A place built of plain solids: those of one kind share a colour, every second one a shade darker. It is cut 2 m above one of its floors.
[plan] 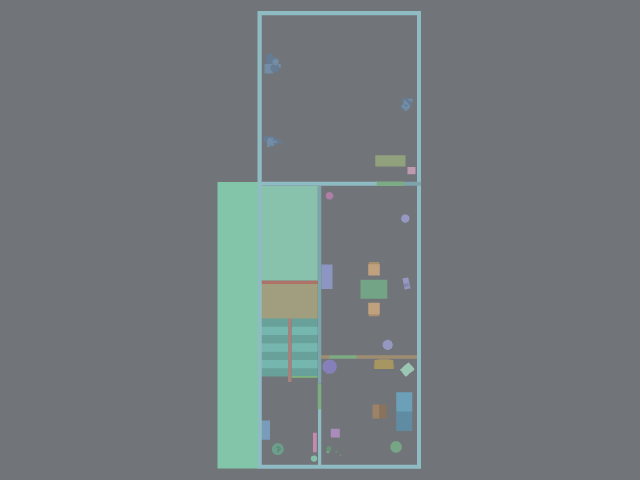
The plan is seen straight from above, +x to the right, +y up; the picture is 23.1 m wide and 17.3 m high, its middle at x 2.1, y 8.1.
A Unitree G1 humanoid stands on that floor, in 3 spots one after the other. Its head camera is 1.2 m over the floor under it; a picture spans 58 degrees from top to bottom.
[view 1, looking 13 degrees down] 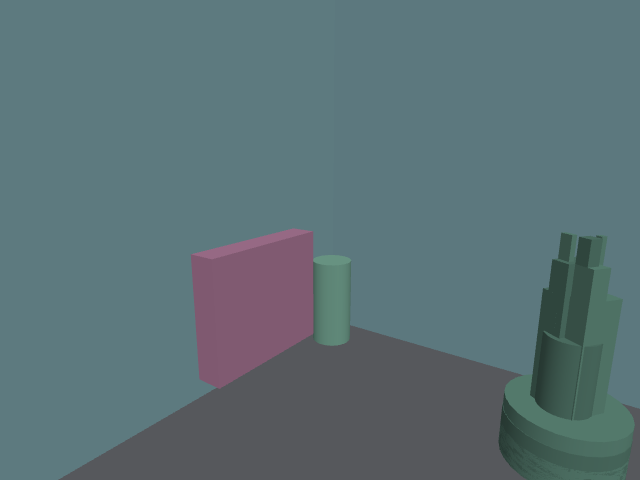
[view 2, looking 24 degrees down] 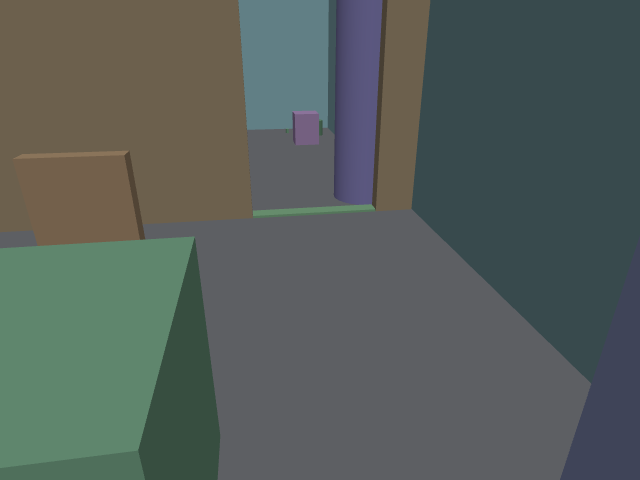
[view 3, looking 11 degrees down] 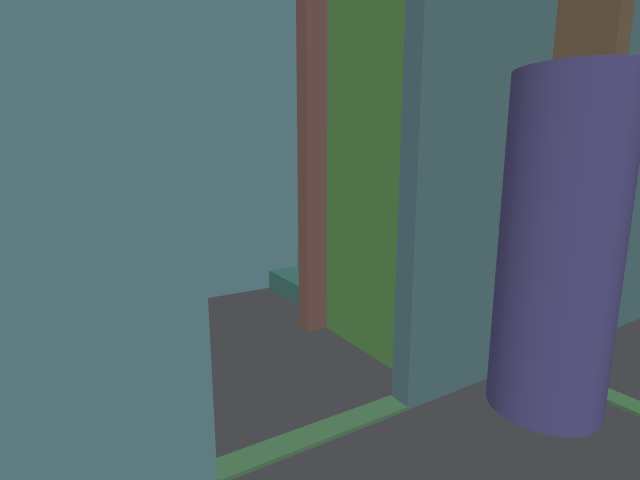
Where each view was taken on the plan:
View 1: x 0.47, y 2.28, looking -54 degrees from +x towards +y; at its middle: wall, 2.71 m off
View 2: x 3.39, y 7.09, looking -99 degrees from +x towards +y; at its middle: ground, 2.95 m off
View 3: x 3.54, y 1.60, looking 149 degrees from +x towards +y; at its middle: stair_spine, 2.93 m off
